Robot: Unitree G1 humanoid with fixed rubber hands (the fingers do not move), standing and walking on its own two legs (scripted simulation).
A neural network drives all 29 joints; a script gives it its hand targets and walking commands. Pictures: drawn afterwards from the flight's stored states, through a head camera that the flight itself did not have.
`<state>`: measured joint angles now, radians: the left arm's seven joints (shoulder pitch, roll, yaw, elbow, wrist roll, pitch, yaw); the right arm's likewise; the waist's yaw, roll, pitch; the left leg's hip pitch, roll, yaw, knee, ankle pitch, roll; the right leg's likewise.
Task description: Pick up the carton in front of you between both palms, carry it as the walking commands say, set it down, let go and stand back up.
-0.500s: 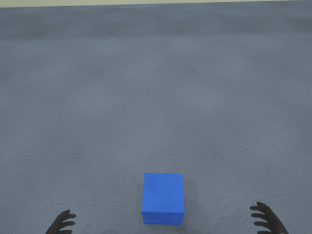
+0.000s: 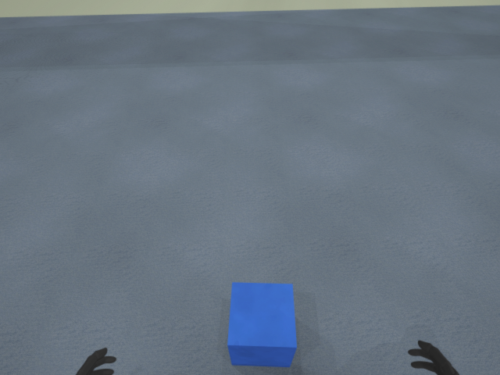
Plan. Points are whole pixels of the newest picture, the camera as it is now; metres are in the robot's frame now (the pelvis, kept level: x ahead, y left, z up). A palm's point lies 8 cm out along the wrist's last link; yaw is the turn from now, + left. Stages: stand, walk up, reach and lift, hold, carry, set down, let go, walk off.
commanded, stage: stand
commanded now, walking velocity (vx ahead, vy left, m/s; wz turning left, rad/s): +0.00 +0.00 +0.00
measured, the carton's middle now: (261, 325) +0.41 -0.01 -0.65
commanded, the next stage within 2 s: none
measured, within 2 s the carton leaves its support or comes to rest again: neither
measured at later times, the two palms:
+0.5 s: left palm out of the picture +0.08 +0.30 -0.09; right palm out of the picture +0.09 -0.30 -0.09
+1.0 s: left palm out of the picture +0.07 +0.31 -0.09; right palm out of the picture +0.07 -0.31 -0.09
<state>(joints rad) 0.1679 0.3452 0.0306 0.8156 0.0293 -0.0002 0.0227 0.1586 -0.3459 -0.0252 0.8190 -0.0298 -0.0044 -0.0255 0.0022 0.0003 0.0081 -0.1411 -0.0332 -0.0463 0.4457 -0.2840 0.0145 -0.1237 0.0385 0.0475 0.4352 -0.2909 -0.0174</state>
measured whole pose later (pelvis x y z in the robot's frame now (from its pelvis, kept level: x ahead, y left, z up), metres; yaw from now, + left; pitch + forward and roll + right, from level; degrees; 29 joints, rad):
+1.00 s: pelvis -0.03 +0.00 +0.01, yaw +0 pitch -2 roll +0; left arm 0.13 0.38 0.01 1.01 0.02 -0.01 0.01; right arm 0.12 -0.38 -0.01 1.02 -0.02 -0.02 -0.01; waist 0.00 0.00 0.02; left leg -0.11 -0.03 -0.05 0.34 -0.19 0.01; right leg -0.09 0.03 0.05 0.33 -0.20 -0.02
